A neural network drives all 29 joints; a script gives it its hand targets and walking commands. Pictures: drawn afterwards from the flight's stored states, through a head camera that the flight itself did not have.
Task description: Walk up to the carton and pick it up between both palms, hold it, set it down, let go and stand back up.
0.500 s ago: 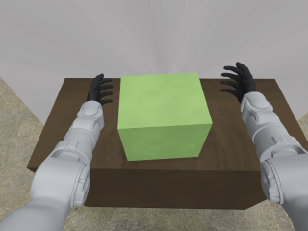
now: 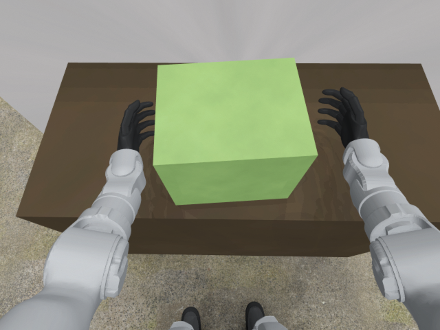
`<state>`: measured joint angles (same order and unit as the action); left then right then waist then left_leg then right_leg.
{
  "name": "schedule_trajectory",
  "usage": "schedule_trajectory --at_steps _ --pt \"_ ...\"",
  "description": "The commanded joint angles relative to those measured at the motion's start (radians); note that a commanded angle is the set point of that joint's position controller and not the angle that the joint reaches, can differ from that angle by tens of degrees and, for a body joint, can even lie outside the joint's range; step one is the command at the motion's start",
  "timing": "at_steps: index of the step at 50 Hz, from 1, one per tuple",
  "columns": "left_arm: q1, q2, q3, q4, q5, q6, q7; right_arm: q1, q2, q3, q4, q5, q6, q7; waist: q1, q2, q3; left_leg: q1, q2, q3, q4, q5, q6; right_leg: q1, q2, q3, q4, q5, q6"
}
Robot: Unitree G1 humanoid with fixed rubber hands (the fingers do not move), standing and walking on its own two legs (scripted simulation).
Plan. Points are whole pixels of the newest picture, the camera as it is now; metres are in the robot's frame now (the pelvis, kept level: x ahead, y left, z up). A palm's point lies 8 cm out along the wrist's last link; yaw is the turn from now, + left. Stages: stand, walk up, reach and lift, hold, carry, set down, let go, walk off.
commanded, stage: reach and lift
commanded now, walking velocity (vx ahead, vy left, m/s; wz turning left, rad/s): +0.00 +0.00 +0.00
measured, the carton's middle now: (229, 138) +0.47 +0.00 -0.01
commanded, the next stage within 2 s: none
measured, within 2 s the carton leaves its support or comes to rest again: neither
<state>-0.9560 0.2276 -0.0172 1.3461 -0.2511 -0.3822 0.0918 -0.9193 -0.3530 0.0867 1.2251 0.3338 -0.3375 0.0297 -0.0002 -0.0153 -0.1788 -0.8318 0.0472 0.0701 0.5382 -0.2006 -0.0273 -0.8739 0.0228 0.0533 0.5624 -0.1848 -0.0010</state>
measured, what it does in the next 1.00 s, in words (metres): stands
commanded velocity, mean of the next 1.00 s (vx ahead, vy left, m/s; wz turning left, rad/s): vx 0.00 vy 0.00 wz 0.00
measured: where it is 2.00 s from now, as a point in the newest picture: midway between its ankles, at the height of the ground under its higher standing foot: outside the picture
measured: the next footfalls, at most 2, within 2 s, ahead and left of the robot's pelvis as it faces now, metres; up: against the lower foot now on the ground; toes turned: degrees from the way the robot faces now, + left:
none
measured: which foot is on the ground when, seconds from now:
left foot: down 0.00-1.00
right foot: down 0.00-1.00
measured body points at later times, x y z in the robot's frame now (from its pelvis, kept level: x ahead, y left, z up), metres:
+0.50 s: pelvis +0.00 +0.00 +0.00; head +0.15 +0.00 +0.42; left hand +0.46 +0.17 +0.00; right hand +0.47 -0.17 +0.01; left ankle +0.00 +0.14 -0.72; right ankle +0.02 -0.11 -0.72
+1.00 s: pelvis +0.00 +0.00 +0.00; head +0.15 +0.00 +0.42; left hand +0.46 +0.17 -0.01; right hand +0.47 -0.16 +0.01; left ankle +0.00 +0.14 -0.72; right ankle +0.02 -0.11 -0.72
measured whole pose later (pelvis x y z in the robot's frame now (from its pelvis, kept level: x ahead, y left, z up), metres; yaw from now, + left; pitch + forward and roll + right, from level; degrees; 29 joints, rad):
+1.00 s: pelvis +0.00 +0.00 +0.00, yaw +0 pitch +29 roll +1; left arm -0.94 0.13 0.15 1.39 -0.12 -0.47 0.14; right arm -0.92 -0.16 -0.13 1.23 0.05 -0.37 -0.07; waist 0.00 -0.01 -0.21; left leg -0.85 0.05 0.07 0.56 -0.21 -0.02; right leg -0.88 0.02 0.05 0.56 -0.19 0.00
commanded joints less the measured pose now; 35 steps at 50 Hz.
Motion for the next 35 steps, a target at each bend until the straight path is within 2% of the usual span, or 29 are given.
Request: schedule_trajectory --at_steps 1,2,4,5,7,8,9,10,11,12,13,14,15,17,18,19,20,21,22,24,26,27,28,30,31,32,33,34,35 --pt "-0.354 0.117 0.031 -0.117 -0.016 -0.078 -0.018 -0.432 -0.112 0.056 -0.166 0.047 -0.077 -0.016 0.066 -0.006 -1.169 0.327 -0.045 0.024 0.148 0.552 -0.055 0.473 0.037 -0.092 0.093 0.727 0.050" --pt "-0.378 0.112 0.030 -0.125 -0.011 -0.085 -0.015 -0.412 -0.101 0.054 -0.127 0.042 -0.078 -0.017 0.073 0.027 -1.184 0.316 -0.046 0.024 0.154 0.549 -0.060 0.439 0.038 -0.083 0.094 0.693 0.045" --pt "-0.382 0.079 0.020 -0.183 -0.009 -0.093 -0.018 -0.401 -0.079 0.049 -0.155 0.022 -0.087 -0.022 0.055 0.006 -1.193 0.327 -0.047 0.014 0.148 0.531 -0.052 0.470 0.038 -0.084 0.092 0.718 0.051" --pt "-0.333 0.068 0.038 -0.243 0.009 -0.095 -0.014 -0.372 -0.098 0.018 -0.164 0.017 -0.102 -0.022 0.048 0.046 -1.231 0.377 -0.047 0.015 0.144 0.601 -0.063 0.477 0.045 -0.092 0.087 0.756 0.044" --pt "-0.336 0.048 0.038 -0.166 0.024 -0.094 -0.019 -0.376 -0.053 0.024 -0.154 -0.004 -0.093 -0.031 0.045 0.020 -1.174 0.316 -0.046 0.005 0.143 0.536 -0.059 0.470 0.037 -0.079 0.092 0.736 0.049" --pt "-0.340 0.046 0.054 -0.149 0.025 -0.090 -0.020 -0.404 -0.058 0.031 -0.151 0.000 -0.093 -0.026 0.067 0.022 -1.140 0.305 -0.053 0.020 0.130 0.536 -0.061 0.464 0.038 -0.083 0.088 0.703 0.043" --pt "-0.344 0.007 0.049 -0.185 0.039 -0.086 -0.007 -0.412 -0.058 -0.008 -0.150 -0.021 -0.096 -0.030 0.038 0.018 -1.161 0.362 -0.039 0.006 0.131 0.555 -0.064 0.421 0.053 -0.097 0.071 0.687 0.031" --pt "-0.318 0.022 0.059 -0.171 0.062 -0.089 -0.011 -0.377 -0.056 -0.009 -0.128 -0.031 -0.098 -0.037 0.048 0.054 -1.153 0.371 -0.041 0.011 0.144 0.577 -0.067 0.434 0.048 -0.091 0.073 0.712 0.031" --pt "-0.319 0.010 0.083 -0.146 0.076 -0.078 -0.010 -0.406 -0.037 -0.001 -0.123 -0.038 -0.098 -0.046 0.061 0.048 -1.106 0.347 -0.043 0.015 0.129 0.548 -0.067 0.444 0.045 -0.081 0.064 0.694 0.035" --pt "-0.336 -0.010 0.074 -0.175 0.082 -0.080 -0.010 -0.397 -0.029 -0.021 -0.131 -0.061 -0.101 -0.049 0.042 0.044 -1.118 0.356 -0.042 0.012 0.134 0.526 -0.068 0.425 0.049 -0.091 0.057 0.656 0.035" --pt "-0.381 0.017 0.094 -0.152 0.074 -0.082 -0.006 -0.448 -0.026 -0.018 -0.157 -0.071 -0.083 -0.054 0.057 0.012 -1.095 0.315 -0.045 0.030 0.123 0.480 -0.050 0.459 0.038 -0.074 0.061 0.665 0.038" --pt "-0.377 0.008 0.086 -0.106 0.070 -0.083 -0.004 -0.418 -0.018 -0.031 -0.134 -0.081 -0.083 -0.060 0.031 0.020 -1.069 0.339 -0.042 0.014 0.126 0.479 -0.060 0.411 0.042 -0.081 0.066 0.624 0.040" --pt "-0.376 0.016 0.112 -0.138 0.088 -0.084 0.002 -0.437 -0.015 -0.027 -0.157 -0.071 -0.088 -0.058 0.060 0.016 -1.070 0.324 -0.043 0.022 0.127 0.496 -0.060 0.449 0.046 -0.080 0.057 0.625 0.031" --pt "-0.400 -0.010 0.102 -0.126 0.095 -0.092 0.004 -0.444 0.011 -0.042 -0.128 -0.098 -0.087 -0.069 0.046 0.053 -1.065 0.339 -0.039 0.019 0.140 0.524 -0.070 0.412 0.038 -0.083 0.060 0.632 0.031" --pt "-0.440 0.006 0.098 -0.150 0.094 -0.098 0.003 -0.418 0.003 -0.061 -0.103 -0.122 -0.079 -0.074 0.015 0.060 -1.094 0.326 -0.044 0.014 0.147 0.475 -0.061 0.412 0.036 -0.078 0.063 0.598 0.031" --pt "-0.447 -0.001 0.103 -0.172 0.098 -0.095 0.009 -0.465 -0.019 -0.073 -0.130 -0.129 -0.085 -0.076 0.036 0.068 -1.089 0.343 -0.037 0.017 0.135 0.500 -0.068 0.410 0.041 -0.086 0.053 0.599 0.027" --pt "-0.441 -0.044 0.087 -0.149 0.090 -0.093 0.008 -0.440 0.033 -0.071 -0.124 -0.136 -0.077 -0.077 0.013 0.040 -1.084 0.341 -0.036 0.009 0.147 0.464 -0.061 0.393 0.043 -0.082 0.048 0.545 0.024" --pt "-0.412 -0.031 0.106 -0.127 0.088 -0.102 0.005 -0.471 0.026 -0.069 -0.158 -0.135 -0.082 -0.078 0.042 0.023 -1.053 0.308 -0.047 0.025 0.139 0.463 -0.059 0.439 0.037 -0.076 0.051 0.573 0.024" --pt "-0.437 -0.020 0.093 -0.107 0.075 -0.107 0.002 -0.466 0.045 -0.076 -0.165 -0.149 -0.071 -0.080 0.029 0.011 -1.060 0.272 -0.050 0.028 0.138 0.410 -0.047 0.433 0.031 -0.075 0.059 0.547 0.033" --pt "-0.453 -0.049 0.110 -0.104 0.116 -0.102 0.021 -0.472 0.050 -0.105 -0.137 -0.158 -0.068 -0.087 0.032 0.063 -1.042 0.310 -0.041 0.008 0.132 0.433 -0.061 0.388 0.036 -0.078 0.059 0.488 0.018" --pt "-0.445 -0.062 0.104 -0.163 0.101 -0.108 0.031 -0.470 0.044 -0.130 -0.163 -0.174 -0.080 -0.090 0.020 0.068 -1.097 0.357 -0.033 0.008 0.140 0.495 -0.070 0.386 0.045 -0.091 0.043 0.519 0.015" --pt "-0.445 -0.068 0.100 -0.163 0.116 -0.106 0.027 -0.448 0.053 -0.129 -0.105 -0.178 -0.075 -0.089 0.018 0.101 -1.076 0.380 -0.033 -0.003 0.150 0.494 -0.077 0.344 0.046 -0.094 0.040 0.478 0.005" --pt "-0.468 -0.082 0.108 -0.153 0.113 -0.107 0.030 -0.475 0.078 -0.114 -0.143 -0.168 -0.075 -0.081 0.040 0.074 -1.071 0.359 -0.036 0.012 0.160 0.472 -0.073 0.368 0.048 -0.088 0.034 0.433 -0.003" --pt "-0.469 -0.069 0.116 -0.137 0.117 -0.114 0.039 -0.467 0.083 -0.144 -0.156 -0.183 -0.067 -0.087 0.038 0.096 -1.092 0.343 -0.036 0.016 0.147 0.448 -0.067 0.375 0.041 -0.078 0.035 0.446 -0.006" --pt "-0.445 -0.069 0.116 -0.121 0.117 -0.114 0.035 -0.440 0.093 -0.128 -0.132 -0.185 -0.060 -0.086 0.023 0.044 -1.079 0.338 -0.042 0.010 0.157 0.437 -0.059 0.397 0.043 -0.079 0.029 0.479 0.009" --pt "-0.486 -0.106 0.099 -0.171 0.112 -0.116 0.034 -0.480 0.123 -0.130 -0.176 -0.195 -0.061 -0.085 0.033 0.041 -1.115 0.329 -0.039 0.003 0.152 0.431 -0.060 0.399 0.045 -0.083 0.039 0.452 0.010" --pt "-0.474 -0.099 0.090 -0.084 0.100 -0.117 0.025 -0.486 0.134 -0.116 -0.162 -0.181 -0.048 -0.082 0.034 0.052 -1.064 0.281 -0.050 0.013 0.160 0.421 -0.059 0.396 0.036 -0.076 0.055 0.459 0.012" --pt "-0.464 -0.115 0.100 -0.108 0.123 -0.125 0.021 -0.457 0.151 -0.116 -0.156 -0.193 -0.053 -0.085 0.031 0.039 -1.042 0.277 -0.045 0.003 0.148 0.430 -0.051 0.427 0.034 -0.071 0.053 0.499 0.016" --pt "-0.495 -0.119 0.105 -0.138 0.129 -0.122 0.029 -0.468 0.123 -0.145 -0.151 -0.204 -0.057 -0.086 0.006 0.057 -1.065 0.332 -0.035 0.000 0.144 0.435 -0.061 0.382 0.040 -0.077 0.048 0.464 0.018"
